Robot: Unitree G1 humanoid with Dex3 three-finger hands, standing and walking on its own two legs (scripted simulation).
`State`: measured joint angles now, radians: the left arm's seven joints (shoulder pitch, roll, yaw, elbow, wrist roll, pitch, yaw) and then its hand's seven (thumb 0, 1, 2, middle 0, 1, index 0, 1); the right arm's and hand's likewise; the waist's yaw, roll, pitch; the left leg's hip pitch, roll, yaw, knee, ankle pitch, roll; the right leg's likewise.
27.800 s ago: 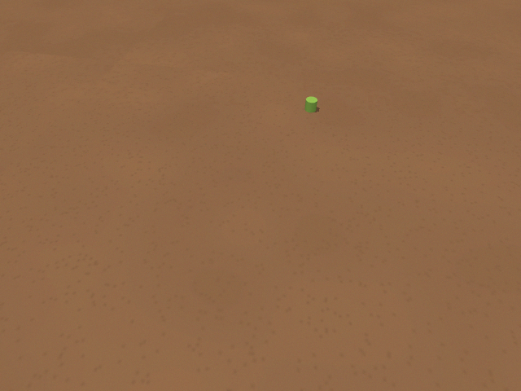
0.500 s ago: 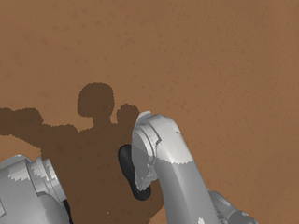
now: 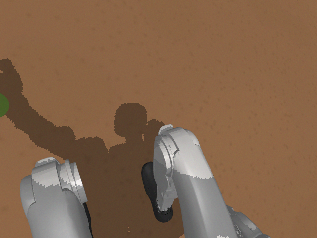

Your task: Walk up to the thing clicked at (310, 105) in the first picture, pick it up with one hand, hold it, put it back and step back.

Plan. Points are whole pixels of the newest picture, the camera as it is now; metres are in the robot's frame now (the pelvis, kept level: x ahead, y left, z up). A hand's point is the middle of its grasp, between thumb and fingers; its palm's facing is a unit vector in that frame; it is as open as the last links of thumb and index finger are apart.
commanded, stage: withdraw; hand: left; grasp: from above
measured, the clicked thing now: out of the picture +0.47 +0.34 -0.28
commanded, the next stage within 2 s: home in 0.62 s
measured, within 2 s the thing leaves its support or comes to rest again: neither
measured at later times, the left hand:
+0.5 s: hand out of the picture +0.44 +0.35 -0.10, palm faces -0.50 -0.10 -0.86, open 13.9 cm
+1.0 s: hand out of the picture +0.43 +0.36 -0.05, palm faces -0.40 -0.19 -0.90, open 12.5 cm
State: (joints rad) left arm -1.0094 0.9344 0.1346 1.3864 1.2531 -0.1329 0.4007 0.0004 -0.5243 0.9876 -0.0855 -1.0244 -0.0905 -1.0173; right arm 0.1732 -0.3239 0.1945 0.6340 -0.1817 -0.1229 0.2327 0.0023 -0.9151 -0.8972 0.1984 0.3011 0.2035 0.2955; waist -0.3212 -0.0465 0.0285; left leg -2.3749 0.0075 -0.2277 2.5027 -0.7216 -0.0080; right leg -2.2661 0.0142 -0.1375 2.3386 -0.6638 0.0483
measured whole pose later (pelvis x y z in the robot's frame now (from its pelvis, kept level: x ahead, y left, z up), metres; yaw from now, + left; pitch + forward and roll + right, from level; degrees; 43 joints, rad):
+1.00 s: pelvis -0.01 +0.00 +0.07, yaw +6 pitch +37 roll -9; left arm -0.81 0.74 0.10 1.01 1.04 -0.10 0.08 0.00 -0.12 0.86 -0.21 -0.65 -0.20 -0.65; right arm 0.23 -0.26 0.06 0.63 -0.06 0.07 0.12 0.00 -0.90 -0.89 0.20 0.30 0.20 0.29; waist -0.20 0.06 -0.10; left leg -2.23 0.01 -0.12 2.26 -0.68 0.01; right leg -2.14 -0.02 -0.06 2.16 -0.66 0.05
